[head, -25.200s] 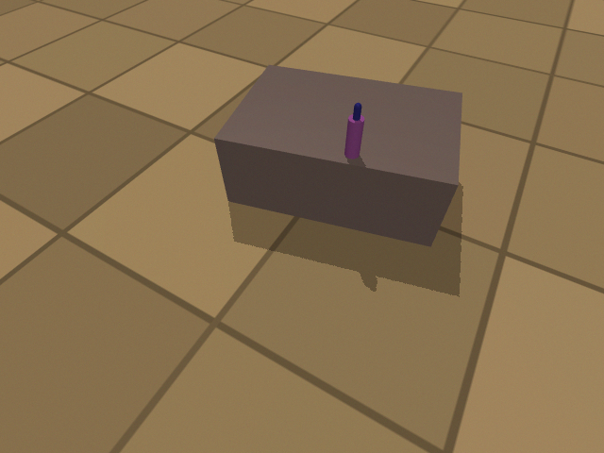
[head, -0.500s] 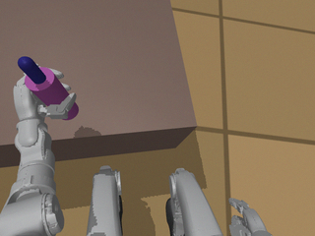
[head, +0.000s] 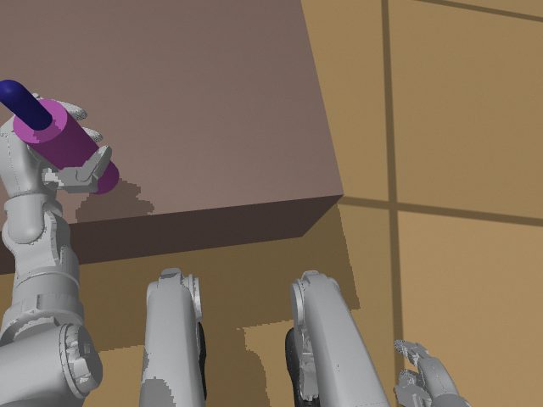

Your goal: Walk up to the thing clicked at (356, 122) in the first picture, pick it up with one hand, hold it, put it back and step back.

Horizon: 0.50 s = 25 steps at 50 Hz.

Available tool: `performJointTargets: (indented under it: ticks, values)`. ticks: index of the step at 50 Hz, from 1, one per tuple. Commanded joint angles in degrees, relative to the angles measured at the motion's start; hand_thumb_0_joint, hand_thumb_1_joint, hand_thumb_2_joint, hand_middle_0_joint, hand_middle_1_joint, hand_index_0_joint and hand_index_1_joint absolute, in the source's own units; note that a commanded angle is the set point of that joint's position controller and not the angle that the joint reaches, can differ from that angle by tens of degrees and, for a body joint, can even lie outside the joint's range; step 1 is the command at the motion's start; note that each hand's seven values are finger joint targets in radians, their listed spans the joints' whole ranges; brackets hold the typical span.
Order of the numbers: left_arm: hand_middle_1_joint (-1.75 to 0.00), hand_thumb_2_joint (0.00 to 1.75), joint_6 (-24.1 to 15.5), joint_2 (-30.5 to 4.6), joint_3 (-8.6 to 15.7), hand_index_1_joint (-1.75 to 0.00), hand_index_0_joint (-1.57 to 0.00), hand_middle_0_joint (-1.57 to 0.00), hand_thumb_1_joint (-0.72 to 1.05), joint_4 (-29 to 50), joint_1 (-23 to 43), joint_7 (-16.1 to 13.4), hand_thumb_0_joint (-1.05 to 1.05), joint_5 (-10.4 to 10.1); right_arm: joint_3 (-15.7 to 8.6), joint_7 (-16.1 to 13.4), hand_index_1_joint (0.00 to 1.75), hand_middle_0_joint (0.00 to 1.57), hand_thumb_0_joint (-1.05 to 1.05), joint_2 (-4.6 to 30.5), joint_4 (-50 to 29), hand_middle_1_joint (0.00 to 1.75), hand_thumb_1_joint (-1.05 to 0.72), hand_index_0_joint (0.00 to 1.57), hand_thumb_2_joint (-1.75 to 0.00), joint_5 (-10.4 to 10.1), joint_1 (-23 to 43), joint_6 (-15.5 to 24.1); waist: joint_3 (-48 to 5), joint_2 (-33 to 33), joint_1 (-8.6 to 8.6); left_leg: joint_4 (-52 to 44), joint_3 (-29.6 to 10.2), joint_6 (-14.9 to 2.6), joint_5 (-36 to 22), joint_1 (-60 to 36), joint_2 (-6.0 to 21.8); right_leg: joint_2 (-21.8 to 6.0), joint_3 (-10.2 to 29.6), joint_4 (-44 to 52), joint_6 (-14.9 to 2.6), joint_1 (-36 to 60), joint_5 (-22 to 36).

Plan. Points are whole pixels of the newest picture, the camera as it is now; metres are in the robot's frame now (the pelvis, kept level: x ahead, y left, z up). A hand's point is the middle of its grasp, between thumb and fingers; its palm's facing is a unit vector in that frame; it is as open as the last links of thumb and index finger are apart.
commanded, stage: lower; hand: left
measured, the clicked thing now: (63, 142) +0.45 +0.27 +0.01
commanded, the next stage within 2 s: loosen in 0.36 s
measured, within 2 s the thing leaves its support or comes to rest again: rests again in 0.26 s
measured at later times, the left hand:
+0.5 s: hand (84, 159) +0.45 +0.26 -0.03, palm faces +0.25 -0.97 -0.01, open 8.0 cm
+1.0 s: hand (81, 157) +0.45 +0.26 -0.03, palm faces +0.25 -0.97 +0.00, open 14.1 cm
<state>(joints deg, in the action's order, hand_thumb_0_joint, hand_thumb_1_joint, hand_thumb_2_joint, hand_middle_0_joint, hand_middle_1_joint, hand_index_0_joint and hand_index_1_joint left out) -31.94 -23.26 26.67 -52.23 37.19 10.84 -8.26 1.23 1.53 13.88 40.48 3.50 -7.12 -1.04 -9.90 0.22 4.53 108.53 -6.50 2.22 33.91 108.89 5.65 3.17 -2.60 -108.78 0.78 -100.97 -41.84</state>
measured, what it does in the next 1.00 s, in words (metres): stands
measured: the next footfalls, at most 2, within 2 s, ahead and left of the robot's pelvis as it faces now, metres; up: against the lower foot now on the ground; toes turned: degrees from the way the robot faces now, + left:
none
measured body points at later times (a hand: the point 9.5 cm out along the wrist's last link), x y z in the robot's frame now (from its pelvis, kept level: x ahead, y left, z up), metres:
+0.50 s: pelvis -0.01 +0.00 -0.03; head +0.19 +0.04 +0.37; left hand +0.43 +0.31 -0.03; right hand +0.11 -0.26 -0.16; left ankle +0.09 +0.15 -0.45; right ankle +0.06 -0.12 -0.45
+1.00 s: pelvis -0.01 +0.00 -0.03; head +0.19 +0.05 +0.37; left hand +0.43 +0.32 -0.03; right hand +0.12 -0.26 -0.16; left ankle +0.09 +0.15 -0.45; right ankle +0.06 -0.12 -0.45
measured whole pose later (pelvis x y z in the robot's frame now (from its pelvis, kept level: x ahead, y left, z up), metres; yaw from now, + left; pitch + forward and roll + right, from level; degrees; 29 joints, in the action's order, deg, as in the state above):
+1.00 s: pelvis -0.01 +0.00 -0.03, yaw +0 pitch +34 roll -5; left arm -30.0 -23.6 26.8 -49.7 37.9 10.8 -8.8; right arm 1.0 0.9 14.4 39.7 3.1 -6.3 -1.7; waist -9.2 -0.1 4.0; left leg 113.8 -7.0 2.2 34.3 113.6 5.4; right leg 3.4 -2.5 -114.3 1.1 -105.6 -42.7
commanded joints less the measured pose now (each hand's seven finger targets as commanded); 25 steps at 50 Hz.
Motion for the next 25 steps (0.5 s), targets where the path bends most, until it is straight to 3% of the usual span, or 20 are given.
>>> performJointTargets:
  ticks: [1,5,7,9,11,14,16,18,20,23,24,25]
  values:
    - [-1.34,1.23,-4.62,-13.47,2.16,-1.36,-1.3,-1.3,0.36,12.51,18.17,0.16,0.0,-1.13,-3.69,-0.81,0.3,0.2,0.0,10.8,-3.15,0.3,-0.9,0.2,-0.9,0.19,-7.15,0.79,-35.65,8.15,-0.68,-9.5,1.78,-3.29,-10.25,-32.42,-1.14,0.55,-1.2,13.66,-2.98,9.98,14.64]
    - [-1.34,1.22,-4.94,-14.43,2.1,-1.36,-1.3,-1.3,0.33,14.59,21.15,0.33,0.0,-1.13,-3.55,-0.78,0.3,0.2,0.0,10.68,-3.32,0.3,-0.91,0.2,-0.9,0.41,-6.46,0.8,-35.5,9.66,-0.55,-9.08,2.03,-2.96,-5.66,-30.72,-1.15,0.43,-0.89,12.94,-3.14,8.46,10.66]
    - [-1.32,1.21,-4.41,-14.89,2.75,-1.33,-1.28,-1.29,0.33,13.0,18.95,0.12,0.0,-1.35,-3.63,-0.99,0.3,0.2,0.0,11.0,-2.97,0.3,-0.9,0.2,-0.9,0.29,-7.48,0.75,-36.77,7.15,-0.89,-8.1,2.41,-3.26,-8.01,-29.9,-1.12,0.5,-0.42,13.59,-2.67,11.23,12.66]
    - [-1.33,1.21,-4.61,-15.22,2.36,-1.34,-1.28,-1.29,0.31,15.66,21.46,0.29,0.0,-1.16,-3.5,-0.98,0.3,0.2,0.0,10.8,-3.13,0.3,-0.91,0.2,-0.9,0.46,-7.03,0.7,-37.5,9.06,-0.86,-7.64,2.47,-3.19,-7.8,-30.39,-1.16,0.42,-0.33,12.69,-2.88,9.91,12.55]
    - [-1.32,1.2,-3.87,-14.44,2.31,-1.33,-1.28,-1.28,0.34,12.47,19.78,0.13,0.0,-1.06,-3.62,-1.11,0.3,0.2,0.0,10.97,-2.96,0.3,-0.91,0.2,-0.9,0.37,-7.11,0.69,-36.6,8.25,-0.44,-7.48,2.21,-3.21,-7.28,-30.24,-1.09,0.54,-0.91,12.5,-2.84,9.22,12.13]
    - [-1.32,1.2,-4.15,-16.06,3.35,-1.33,-1.28,-1.29,0.3,14.05,20.01,-0.23,0.0,-1.03,-3.4,-1.13,0.3,0.2,0.0,10.81,-2.71,0.3,-0.91,0.2,-0.9,0.48,-6.94,0.6,-36.6,8.14,-1.23,-6.86,2.55,-3.23,-7.41,-28.53,-1.13,0.6,-0.69,11.9,-2.84,9.54,12.12]
    - [-1.32,1.2,-3.93,-15.75,2.8,-1.33,-1.29,-1.3,0.31,14.38,20.73,-0.26,0.0,-0.83,-3.49,-1.14,0.3,0.2,0.0,10.79,-3.05,0.3,-0.91,0.2,-0.9,0.43,-7.19,0.42,-37.11,9.02,-1.06,-7.12,2.37,-3.11,-6.54,-29.17,-1.18,0.66,-0.93,11.75,-3.0,9.14,11.3]
    - [-1.31,1.2,-3.82,-13.91,1.79,-1.32,-1.28,-1.28,0.33,14.06,20.87,-0.3,0.0,-0.94,-3.45,-1.16,0.3,0.2,0.0,10.96,-2.85,0.3,-0.9,0.2,-0.9,0.33,-6.74,0.54,-34.83,9.67,-0.48,-7.59,1.75,-2.82,-4.62,-29.18,-1.05,0.62,-1.7,10.68,-3.3,5.71,9.83]
    - [-1.3,1.19,-3.75,-15.45,2.8,-1.32,-1.27,-1.28,0.32,11.97,19.17,-0.43,0.0,-0.93,-3.27,-1.27,0.3,0.2,0.0,10.92,-2.8,0.3,-0.9,0.2,-0.9,0.24,-6.53,0.5,-33.7,8.34,-0.87,-7.12,1.96,-2.93,-4.11,-27.22,-1.13,0.63,-1.28,10.99,-3.1,6.77,9.28]
    - [-1.31,1.19,-4.05,-15.81,2.91,-1.32,-1.27,-1.27,0.3,15.44,20.67,-0.37,0.0,-1.12,-3.32,-1.21,0.3,0.2,0.0,10.75,-3.06,0.3,-0.9,0.2,-0.9,0.36,-6.85,0.49,-36.31,8.72,-1.19,-6.24,2.7,-3.11,-6.19,-26.91,-1.34,0.56,-0.65,11.03,-2.9,8.9,11.06]
    - [-1.3,1.11,-3.61,-14.0,2.39,-1.28,-1.33,-1.31,0.31,12.31,18.6,-0.19,0.0,-1.26,-3.32,-1.3,0.3,0.2,0.0,10.84,-2.95,0.3,-0.92,0.2,-0.9,0.28,-6.4,0.41,-34.98,7.2,-0.56,-6.08,2.44,-3.27,-5.55,-26.95,-1.26,0.57,-0.85,11.41,-2.76,7.96,10.57]
    - [-1.22,1.03,-3.35,-14.26,2.38,-1.2,-1.26,-1.23,0.23,12.63,18.87,-0.31,0.0,-1.34,-3.41,-1.31,0.3,0.2,0.0,11.0,-2.9,0.3,-0.92,0.2,-0.9,0.09,-6.99,0.52,-34.43,7.13,-0.67,-6.01,2.62,-3.2,-5.9,-26.05,-1.23,0.67,-0.87,11.24,-2.79,8.12,10.87]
